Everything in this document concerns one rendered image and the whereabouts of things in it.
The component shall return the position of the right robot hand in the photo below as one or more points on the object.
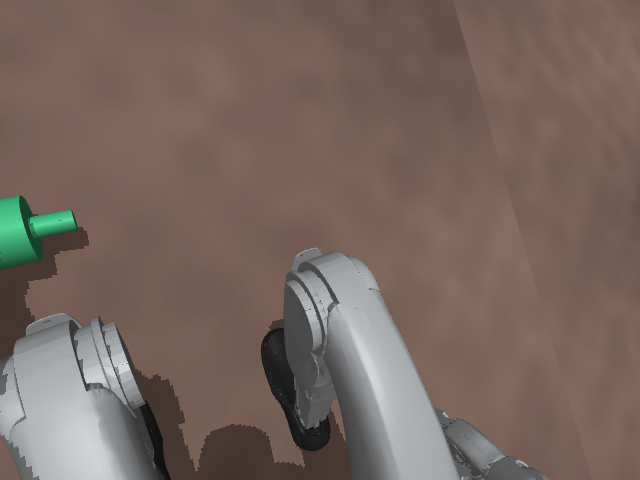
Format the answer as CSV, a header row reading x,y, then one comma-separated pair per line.
x,y
474,453

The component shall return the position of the right robot foot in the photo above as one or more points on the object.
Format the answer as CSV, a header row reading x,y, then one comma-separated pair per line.
x,y
281,381

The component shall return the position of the bottle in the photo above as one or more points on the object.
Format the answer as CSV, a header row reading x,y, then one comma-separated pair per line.
x,y
21,232

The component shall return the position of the left robot foot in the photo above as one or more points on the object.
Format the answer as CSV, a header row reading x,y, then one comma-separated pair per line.
x,y
156,440

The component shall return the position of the right robot arm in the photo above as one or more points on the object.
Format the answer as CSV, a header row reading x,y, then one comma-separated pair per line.
x,y
512,468

